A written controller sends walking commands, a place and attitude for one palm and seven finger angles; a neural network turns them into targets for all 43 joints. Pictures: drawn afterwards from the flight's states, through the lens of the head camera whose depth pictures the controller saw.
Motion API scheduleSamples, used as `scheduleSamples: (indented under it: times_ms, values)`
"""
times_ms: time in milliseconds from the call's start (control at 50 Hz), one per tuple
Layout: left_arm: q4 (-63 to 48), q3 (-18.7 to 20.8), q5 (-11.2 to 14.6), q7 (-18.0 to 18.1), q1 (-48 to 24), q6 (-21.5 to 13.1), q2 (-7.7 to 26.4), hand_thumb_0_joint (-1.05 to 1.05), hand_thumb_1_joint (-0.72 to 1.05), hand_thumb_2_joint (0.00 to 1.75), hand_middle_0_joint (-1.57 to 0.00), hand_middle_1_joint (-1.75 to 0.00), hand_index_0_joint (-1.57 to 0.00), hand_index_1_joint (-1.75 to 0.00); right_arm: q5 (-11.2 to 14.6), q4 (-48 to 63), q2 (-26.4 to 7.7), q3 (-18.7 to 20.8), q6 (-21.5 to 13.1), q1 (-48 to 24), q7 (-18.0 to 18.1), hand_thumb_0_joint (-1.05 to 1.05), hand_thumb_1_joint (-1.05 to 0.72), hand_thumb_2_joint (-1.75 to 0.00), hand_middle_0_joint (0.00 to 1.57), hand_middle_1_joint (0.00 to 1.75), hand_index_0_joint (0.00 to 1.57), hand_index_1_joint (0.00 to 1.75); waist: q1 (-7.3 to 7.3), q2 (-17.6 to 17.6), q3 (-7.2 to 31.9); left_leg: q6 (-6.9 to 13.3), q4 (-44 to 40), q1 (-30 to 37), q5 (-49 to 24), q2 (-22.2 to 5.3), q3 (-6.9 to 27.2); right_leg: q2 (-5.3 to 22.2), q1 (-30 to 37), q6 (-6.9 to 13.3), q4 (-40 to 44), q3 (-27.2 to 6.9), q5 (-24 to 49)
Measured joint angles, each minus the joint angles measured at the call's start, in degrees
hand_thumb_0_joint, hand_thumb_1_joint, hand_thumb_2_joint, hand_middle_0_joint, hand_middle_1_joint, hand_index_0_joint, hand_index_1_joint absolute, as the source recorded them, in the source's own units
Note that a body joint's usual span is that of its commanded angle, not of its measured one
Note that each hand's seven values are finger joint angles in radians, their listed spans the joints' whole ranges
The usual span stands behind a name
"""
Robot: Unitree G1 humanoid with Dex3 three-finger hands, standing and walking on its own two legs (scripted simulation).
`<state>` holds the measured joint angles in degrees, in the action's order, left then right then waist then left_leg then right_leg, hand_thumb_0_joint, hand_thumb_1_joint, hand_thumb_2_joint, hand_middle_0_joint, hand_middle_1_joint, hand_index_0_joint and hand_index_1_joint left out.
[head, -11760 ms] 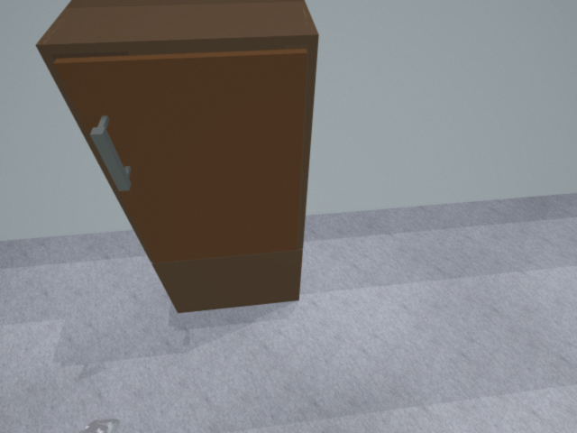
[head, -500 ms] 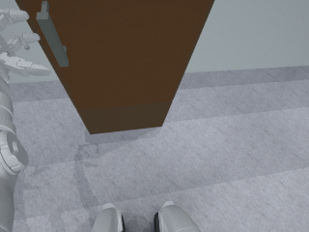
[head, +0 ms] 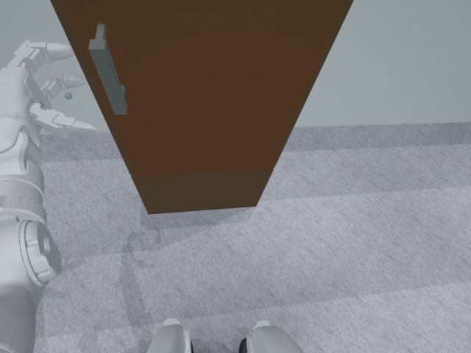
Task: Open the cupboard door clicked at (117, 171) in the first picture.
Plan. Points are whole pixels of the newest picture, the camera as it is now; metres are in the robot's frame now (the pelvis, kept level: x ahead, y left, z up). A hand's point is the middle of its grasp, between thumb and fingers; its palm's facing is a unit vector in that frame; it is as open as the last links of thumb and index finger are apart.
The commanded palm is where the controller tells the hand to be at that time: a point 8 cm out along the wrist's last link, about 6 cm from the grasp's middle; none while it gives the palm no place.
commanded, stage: move the hooked fingers beside the handle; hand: left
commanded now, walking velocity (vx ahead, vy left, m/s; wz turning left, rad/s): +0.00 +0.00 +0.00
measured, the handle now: (111, 72) +0.56 +0.18 +0.09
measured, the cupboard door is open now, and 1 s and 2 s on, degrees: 0 0 0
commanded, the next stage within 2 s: slide the fingers in behind the handle in 0.28 s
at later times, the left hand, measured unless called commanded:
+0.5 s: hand (78, 91) +0.51 +0.22 +0.09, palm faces +0.03 -1.00 -0.01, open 14.0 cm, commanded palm +0.49 +0.26 +0.09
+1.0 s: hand (101, 94) +0.51 +0.19 +0.09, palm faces +0.03 -1.00 +0.00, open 14.0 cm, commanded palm +0.49 +0.23 +0.09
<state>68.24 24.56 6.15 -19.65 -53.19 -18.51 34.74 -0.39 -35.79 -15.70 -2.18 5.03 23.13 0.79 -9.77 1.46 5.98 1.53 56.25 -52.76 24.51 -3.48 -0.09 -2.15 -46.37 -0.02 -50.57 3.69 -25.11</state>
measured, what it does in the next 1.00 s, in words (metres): stands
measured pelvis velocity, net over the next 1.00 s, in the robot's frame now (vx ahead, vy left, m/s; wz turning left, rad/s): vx -0.01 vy -0.01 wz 0.00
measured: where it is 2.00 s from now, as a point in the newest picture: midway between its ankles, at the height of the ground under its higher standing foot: outside the picture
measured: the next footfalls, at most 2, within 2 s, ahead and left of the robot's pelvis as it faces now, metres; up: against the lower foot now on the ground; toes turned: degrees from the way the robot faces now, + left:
none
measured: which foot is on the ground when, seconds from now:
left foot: down 0.00-1.00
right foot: down 0.00-1.00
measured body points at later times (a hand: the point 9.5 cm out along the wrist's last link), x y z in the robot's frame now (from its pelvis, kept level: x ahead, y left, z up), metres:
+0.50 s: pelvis -0.01 -0.01 -0.01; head +0.12 +0.02 +0.42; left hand +0.51 +0.27 +0.10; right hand -0.05 -0.27 -0.11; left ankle +0.01 +0.10 -0.68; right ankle -0.02 -0.13 -0.68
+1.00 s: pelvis -0.01 -0.01 +0.00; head +0.11 +0.02 +0.43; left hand +0.51 +0.24 +0.09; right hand -0.01 -0.27 -0.11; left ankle +0.01 +0.10 -0.68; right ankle -0.02 -0.13 -0.68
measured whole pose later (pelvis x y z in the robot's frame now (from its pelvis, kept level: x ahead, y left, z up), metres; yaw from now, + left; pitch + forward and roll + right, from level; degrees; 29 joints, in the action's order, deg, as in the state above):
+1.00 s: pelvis -0.01 -0.01 +0.00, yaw +0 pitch +21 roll -4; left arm 69.2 23.3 4.1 -12.9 -55.1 -20.3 30.5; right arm -0.9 -35.6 -15.1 -2.2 3.5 23.0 -0.5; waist -10.9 2.0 6.0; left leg 1.2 57.4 -54.1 24.3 -3.6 -0.3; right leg -2.3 -48.4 0.4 -52.8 3.3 -25.3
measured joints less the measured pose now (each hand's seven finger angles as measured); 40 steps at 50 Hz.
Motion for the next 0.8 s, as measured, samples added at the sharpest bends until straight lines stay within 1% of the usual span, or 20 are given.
scheduleSamples:
  times_ms: [120, 220, 380, 440, 540, 620, 700, 800]
  values:
    - [1.6, -0.2, -1.3, 2.0, -1.4, -0.8, -0.7, -0.02, -0.5, 0.3, -0.3, -1.2, -0.3, -1.2, -0.1, 0.9, -0.1, -0.2, -0.6, -1.9, 0.0, 0.0, -0.9, -0.9, 0.2, 0.3, 0.21, 0.3, -0.46, 0.0, -0.2, 0.0, 0.8, -0.7, -0.1, 0.1, 0.1, 0.2, -0.9, 0.0, -1.3, 0.1, -0.2]
    - [3.2, 0.2, -2.1, 2.7, -3.2, -1.3, 0.5, -0.02, -0.5, 0.3, -0.3, -1.2, -0.3, -1.2, -0.1, 1.1, 0.0, -0.8, -0.9, -2.1, 0.0, 0.0, -0.9, -0.9, 0.2, 0.3, 0.21, 0.3, -1.02, 0.0, -0.7, -0.1, 1.5, -1.7, -0.2, 0.0, 0.1, 0.1, -2.1, 0.2, -2.3, 0.1, -0.2]
    - [4.9, 1.2, -2.3, 1.7, -4.7, -0.6, 3.3, -0.02, -0.5, 0.3, -0.3, -1.2, -0.3, -1.2, 0.1, 0.4, 0.1, -1.3, -0.8, 0.1, 0.3, 0.0, -0.9, -0.9, 0.2, 0.3, 0.21, 0.3, -1.82, 0.4, -1.1, -0.3, 1.9, -3.0, -0.5, -0.4, 0.1, -0.3, -3.5, 0.5, -2.8, 0.1, 0.0]
    - [4.5, 1.1, -1.9, 1.4, -4.6, -0.5, 3.8, -0.02, -0.5, 0.3, -0.3, -1.2, -0.3, -1.2, 0.1, -0.1, 0.0, -1.2, -0.8, 1.1, 0.4, 0.01, -0.9, -0.9, 0.2, 0.3, 0.21, 0.3, -1.92, 0.5, -1.2, -0.4, 1.9, -3.3, -0.6, -0.5, 0.1, -0.4, -3.8, 0.5, -2.8, 0.0, 0.2]
    - [3.5, 0.9, -1.1, 1.3, -4.3, -0.6, 2.8, -0.02, -0.5, 0.3, -0.3, -1.2, -0.3, -1.2, 0.0, -1.0, -0.2, -0.8, -0.7, 2.5, 0.2, 0.01, -0.9, -0.9, 0.2, 0.3, 0.21, 0.3, -1.79, 0.5, -1.1, -0.5, 1.5, -3.2, -0.7, -0.5, 0.2, -0.5, -3.7, 0.6, -2.3, 0.0, 0.3]
    - [3.1, 1.1, -1.1, 2.4, -4.1, -0.5, 2.1, -0.02, -0.5, 0.3, -0.3, -1.2, -0.31, -1.21, -0.2, -1.2, -0.3, -0.6, -0.8, 2.9, 0.1, 0.01, -0.9, -0.9, 0.2, 0.3, 0.21, 0.3, -1.82, 0.4, -0.9, -0.5, 1.3, -3.1, -0.8, -0.5, 0.2, -0.5, -3.5, 0.6, -2.1, 0.1, 0.4]
    - [2.2, -0.2, -1.2, 3.9, -3.7, -0.5, 1.1, -0.02, -0.5, 0.3, -0.3, -1.2, -0.3, -1.22, -0.4, -1.3, -0.2, -0.1, -1.0, 2.9, -0.2, 0.01, -0.9, -0.9, 0.2, 0.3, 0.21, 0.3, -1.5, 0.4, -0.7, -0.5, 1.2, -2.9, -0.8, -0.3, 0.4, -0.4, -3.2, 0.6, -1.9, 0.2, 0.3]
    - [1.6, -1.7, -1.2, 4.3, -3.2, -0.7, -1.1, -0.02, -0.5, 0.3, -0.3, -1.2, -0.29, -1.21, -0.5, -1.5, 0.0, 0.0, -1.2, 1.9, -0.6, 0.01, -0.9, -0.9, 0.2, 0.3, 0.21, 0.3, -1.06, 0.5, -0.5, -0.4, 1.0, -2.4, -0.7, -0.1, 0.5, -0.2, -2.6, 0.5, -1.7, 0.3, 0.2]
